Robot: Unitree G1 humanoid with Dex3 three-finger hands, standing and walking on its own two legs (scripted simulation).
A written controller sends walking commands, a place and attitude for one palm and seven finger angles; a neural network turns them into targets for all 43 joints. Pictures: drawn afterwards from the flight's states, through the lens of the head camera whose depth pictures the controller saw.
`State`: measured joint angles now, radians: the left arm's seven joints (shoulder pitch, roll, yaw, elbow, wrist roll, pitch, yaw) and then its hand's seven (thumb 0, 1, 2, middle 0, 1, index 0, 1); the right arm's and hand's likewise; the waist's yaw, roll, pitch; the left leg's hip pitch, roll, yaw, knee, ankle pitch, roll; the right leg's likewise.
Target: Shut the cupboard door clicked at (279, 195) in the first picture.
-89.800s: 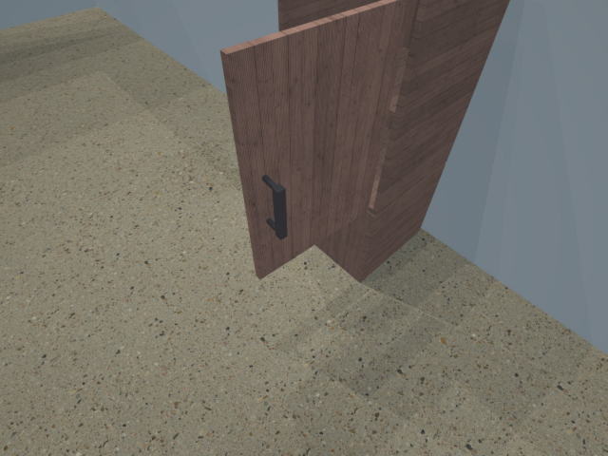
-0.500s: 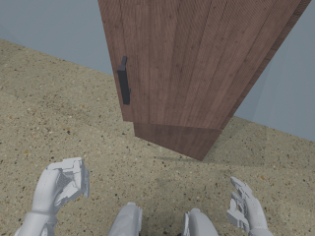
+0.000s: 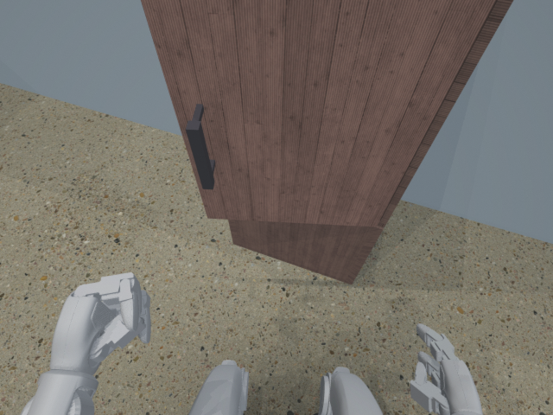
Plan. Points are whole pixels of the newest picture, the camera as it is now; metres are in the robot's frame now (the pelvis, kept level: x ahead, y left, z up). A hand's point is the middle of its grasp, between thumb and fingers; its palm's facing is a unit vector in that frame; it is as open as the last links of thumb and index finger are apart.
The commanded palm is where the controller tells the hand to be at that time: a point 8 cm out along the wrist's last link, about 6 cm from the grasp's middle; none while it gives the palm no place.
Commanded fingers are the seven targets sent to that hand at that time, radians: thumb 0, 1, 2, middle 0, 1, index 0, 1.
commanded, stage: bring the fist close to the handle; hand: left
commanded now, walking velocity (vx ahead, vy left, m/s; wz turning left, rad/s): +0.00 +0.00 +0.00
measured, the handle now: (203, 149) +0.51 +0.16 +0.05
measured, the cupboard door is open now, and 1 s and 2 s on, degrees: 17 17 14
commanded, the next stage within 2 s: push the door shut along its arc in 1.46 s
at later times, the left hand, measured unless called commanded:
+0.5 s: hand (180, 267) +0.30 +0.15 +0.05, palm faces -0.03 -1.00 -0.03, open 3.1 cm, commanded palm +0.29 +0.21 +0.05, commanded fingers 0.00 0.90 0.90 -1.30 -1.50 -1.30 -1.50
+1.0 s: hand (212, 203) +0.41 +0.13 +0.05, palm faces -0.02 -1.00 -0.03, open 3.1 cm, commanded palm +0.39 +0.18 +0.04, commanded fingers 0.00 0.90 0.90 -1.30 -1.50 -1.30 -1.50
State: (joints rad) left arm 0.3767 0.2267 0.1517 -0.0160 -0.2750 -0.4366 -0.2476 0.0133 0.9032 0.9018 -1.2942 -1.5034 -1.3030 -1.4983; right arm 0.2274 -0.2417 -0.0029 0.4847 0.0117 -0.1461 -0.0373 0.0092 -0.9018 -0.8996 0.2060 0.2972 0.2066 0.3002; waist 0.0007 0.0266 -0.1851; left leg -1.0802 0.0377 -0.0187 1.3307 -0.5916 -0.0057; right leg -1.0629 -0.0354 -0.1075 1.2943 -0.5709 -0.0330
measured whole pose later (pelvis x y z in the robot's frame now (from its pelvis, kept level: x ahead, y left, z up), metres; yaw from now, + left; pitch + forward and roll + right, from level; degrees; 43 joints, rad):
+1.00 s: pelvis +0.00 +0.00 +0.01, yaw -1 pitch +22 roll -1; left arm -0.41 0.19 0.13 0.64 -0.13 -0.44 -0.05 0.01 0.90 0.90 -1.30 -1.50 -1.30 -1.50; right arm 0.25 -0.24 0.00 0.59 -0.01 -0.06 0.00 0.01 -0.90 -0.90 0.21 0.30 0.21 0.30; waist -0.07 0.02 -0.17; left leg -1.10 0.03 0.01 1.27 -0.55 0.00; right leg -1.10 -0.04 -0.07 1.25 -0.53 -0.02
